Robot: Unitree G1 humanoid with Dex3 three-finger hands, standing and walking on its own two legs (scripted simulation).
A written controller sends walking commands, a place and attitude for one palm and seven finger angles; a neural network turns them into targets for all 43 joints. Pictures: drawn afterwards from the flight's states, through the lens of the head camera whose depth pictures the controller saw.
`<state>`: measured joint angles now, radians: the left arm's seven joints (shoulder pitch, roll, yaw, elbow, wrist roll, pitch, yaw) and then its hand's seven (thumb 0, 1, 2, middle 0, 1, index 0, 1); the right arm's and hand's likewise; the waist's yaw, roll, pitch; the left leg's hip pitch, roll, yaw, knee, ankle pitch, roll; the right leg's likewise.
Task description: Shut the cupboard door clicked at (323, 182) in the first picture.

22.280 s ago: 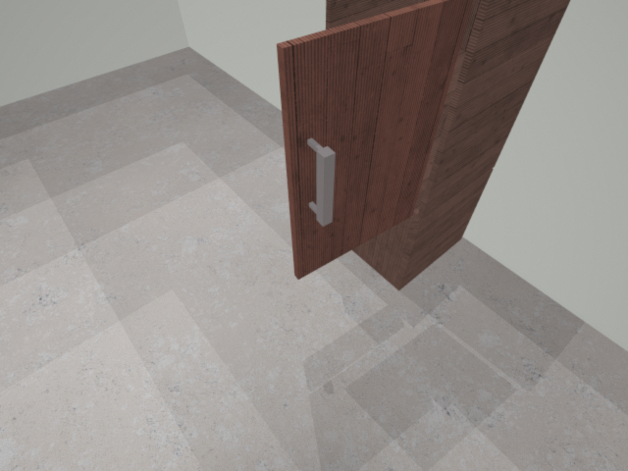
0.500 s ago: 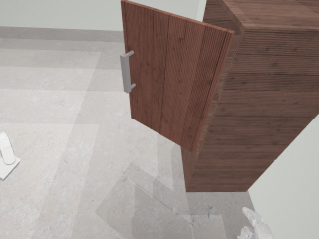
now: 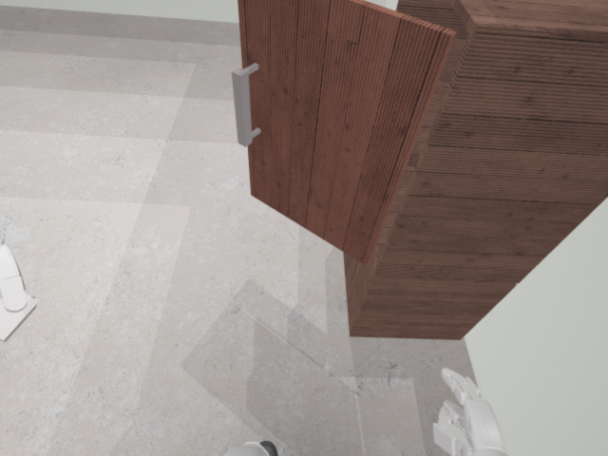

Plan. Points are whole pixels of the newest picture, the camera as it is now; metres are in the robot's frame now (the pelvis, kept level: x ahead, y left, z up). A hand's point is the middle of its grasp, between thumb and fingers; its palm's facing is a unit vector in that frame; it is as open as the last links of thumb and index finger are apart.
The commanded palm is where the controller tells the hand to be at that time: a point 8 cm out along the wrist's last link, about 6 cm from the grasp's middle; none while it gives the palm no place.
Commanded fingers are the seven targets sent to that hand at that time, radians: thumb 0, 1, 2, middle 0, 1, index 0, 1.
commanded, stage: step back with the hand held close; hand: left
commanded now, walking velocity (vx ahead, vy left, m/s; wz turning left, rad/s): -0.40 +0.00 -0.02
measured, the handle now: (249, 106) +0.79 +0.19 +0.00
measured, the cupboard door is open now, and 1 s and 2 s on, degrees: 54 54 54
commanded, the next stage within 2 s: stop stepping back and stand still in 0.40 s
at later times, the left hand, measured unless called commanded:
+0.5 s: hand out of the picture +0.10 +0.27 +0.17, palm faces +0.36 -0.81 -0.46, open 7.4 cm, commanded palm +0.04 +0.31 +0.19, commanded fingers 0.00 0.90 0.90 -0.20 -0.30 -0.20 -0.30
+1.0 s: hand out of the picture +0.04 +0.27 +0.18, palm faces +0.41 -0.82 -0.40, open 7.4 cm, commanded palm -0.04 +0.31 +0.19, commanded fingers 0.00 0.90 0.90 -0.20 -0.30 -0.20 -0.30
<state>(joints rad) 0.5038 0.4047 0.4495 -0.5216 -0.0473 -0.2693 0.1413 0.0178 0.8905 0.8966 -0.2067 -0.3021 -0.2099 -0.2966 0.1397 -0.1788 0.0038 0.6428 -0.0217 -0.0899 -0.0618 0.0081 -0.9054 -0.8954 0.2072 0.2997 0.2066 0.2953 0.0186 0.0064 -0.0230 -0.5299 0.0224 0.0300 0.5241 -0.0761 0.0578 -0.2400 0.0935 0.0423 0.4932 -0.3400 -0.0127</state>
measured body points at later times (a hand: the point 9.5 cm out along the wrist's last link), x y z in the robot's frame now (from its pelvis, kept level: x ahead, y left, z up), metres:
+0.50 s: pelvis -0.10 +0.01 +0.01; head -0.09 +0.04 +0.46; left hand +0.08 +0.31 +0.19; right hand +0.06 -0.23 -0.06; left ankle +0.01 +0.09 -0.73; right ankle -0.17 -0.12 -0.70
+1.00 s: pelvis -0.18 +0.01 +0.00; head -0.20 +0.03 +0.45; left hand +0.01 +0.31 +0.20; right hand -0.06 -0.24 -0.08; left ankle -0.06 +0.09 -0.73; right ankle -0.27 -0.11 -0.73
